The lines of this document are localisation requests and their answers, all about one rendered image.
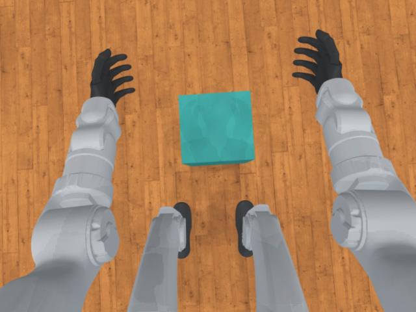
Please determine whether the robot right thigh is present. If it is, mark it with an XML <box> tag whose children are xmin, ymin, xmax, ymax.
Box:
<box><xmin>243</xmin><ymin>211</ymin><xmax>309</xmax><ymax>312</ymax></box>

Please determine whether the left robot foot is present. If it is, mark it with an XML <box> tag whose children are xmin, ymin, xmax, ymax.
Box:
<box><xmin>174</xmin><ymin>202</ymin><xmax>192</xmax><ymax>259</ymax></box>

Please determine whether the robot right hand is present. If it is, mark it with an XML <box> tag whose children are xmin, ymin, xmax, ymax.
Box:
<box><xmin>292</xmin><ymin>29</ymin><xmax>343</xmax><ymax>94</ymax></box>

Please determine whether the left robot forearm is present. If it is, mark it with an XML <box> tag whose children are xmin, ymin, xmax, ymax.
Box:
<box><xmin>31</xmin><ymin>97</ymin><xmax>122</xmax><ymax>262</ymax></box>

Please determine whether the left robot upper arm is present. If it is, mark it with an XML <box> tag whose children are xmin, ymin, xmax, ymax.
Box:
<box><xmin>0</xmin><ymin>204</ymin><xmax>120</xmax><ymax>312</ymax></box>

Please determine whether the robot left hand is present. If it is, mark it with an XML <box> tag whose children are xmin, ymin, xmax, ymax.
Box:
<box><xmin>90</xmin><ymin>49</ymin><xmax>135</xmax><ymax>107</ymax></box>

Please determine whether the carton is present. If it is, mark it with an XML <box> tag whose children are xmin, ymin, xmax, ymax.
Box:
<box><xmin>178</xmin><ymin>90</ymin><xmax>255</xmax><ymax>166</ymax></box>

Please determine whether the right robot forearm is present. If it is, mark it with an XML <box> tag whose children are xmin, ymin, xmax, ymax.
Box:
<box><xmin>315</xmin><ymin>78</ymin><xmax>416</xmax><ymax>203</ymax></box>

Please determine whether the right robot upper arm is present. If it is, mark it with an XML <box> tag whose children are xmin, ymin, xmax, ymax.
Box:
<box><xmin>330</xmin><ymin>189</ymin><xmax>416</xmax><ymax>312</ymax></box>

